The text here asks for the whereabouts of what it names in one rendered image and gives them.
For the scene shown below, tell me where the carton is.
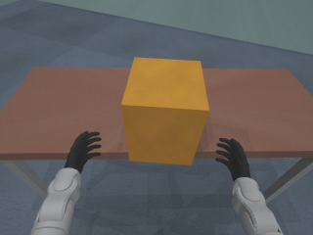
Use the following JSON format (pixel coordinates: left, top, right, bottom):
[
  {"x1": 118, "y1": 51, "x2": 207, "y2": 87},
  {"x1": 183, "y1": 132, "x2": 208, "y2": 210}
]
[{"x1": 121, "y1": 57, "x2": 209, "y2": 165}]

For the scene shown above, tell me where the table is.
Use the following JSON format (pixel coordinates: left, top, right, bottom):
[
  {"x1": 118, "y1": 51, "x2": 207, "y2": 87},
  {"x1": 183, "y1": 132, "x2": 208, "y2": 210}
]
[{"x1": 0, "y1": 67, "x2": 313, "y2": 204}]

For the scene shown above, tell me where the robot left forearm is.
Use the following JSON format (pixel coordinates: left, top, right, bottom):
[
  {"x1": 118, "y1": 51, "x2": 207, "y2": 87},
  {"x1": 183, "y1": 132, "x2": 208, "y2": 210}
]
[{"x1": 30, "y1": 167, "x2": 82, "y2": 235}]

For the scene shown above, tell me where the robot right forearm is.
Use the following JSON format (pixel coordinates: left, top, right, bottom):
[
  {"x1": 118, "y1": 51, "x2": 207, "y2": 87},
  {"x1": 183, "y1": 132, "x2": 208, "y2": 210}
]
[{"x1": 231, "y1": 177, "x2": 284, "y2": 235}]

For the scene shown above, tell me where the right robot hand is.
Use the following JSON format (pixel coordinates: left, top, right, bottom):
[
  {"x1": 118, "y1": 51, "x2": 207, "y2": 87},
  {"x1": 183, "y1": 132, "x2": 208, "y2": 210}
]
[{"x1": 215, "y1": 138, "x2": 251, "y2": 182}]

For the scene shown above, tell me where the left robot hand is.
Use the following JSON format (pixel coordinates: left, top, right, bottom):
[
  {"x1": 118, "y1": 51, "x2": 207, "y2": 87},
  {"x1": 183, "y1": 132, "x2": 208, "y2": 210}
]
[{"x1": 64, "y1": 131, "x2": 102, "y2": 173}]

